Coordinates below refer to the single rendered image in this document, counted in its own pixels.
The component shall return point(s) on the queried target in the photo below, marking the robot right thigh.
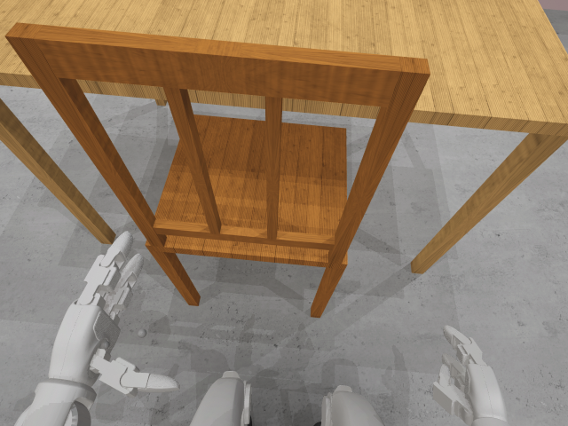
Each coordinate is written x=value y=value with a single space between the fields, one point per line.
x=344 y=408

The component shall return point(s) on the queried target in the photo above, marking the chair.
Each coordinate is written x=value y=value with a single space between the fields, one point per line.
x=267 y=191

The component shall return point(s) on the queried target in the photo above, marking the robot right hand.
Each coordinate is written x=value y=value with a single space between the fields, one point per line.
x=476 y=392

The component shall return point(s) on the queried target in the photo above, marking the robot left thigh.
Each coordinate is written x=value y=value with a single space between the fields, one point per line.
x=226 y=403

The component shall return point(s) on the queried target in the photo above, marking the table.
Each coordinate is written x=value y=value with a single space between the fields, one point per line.
x=494 y=64

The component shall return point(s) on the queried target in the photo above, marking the robot left hand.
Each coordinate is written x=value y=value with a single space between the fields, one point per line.
x=93 y=318

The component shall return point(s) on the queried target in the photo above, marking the robot thigh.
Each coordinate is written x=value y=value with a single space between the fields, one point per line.
x=344 y=408
x=226 y=403

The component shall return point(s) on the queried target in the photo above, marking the robot left forearm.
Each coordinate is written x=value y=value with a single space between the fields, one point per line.
x=59 y=403

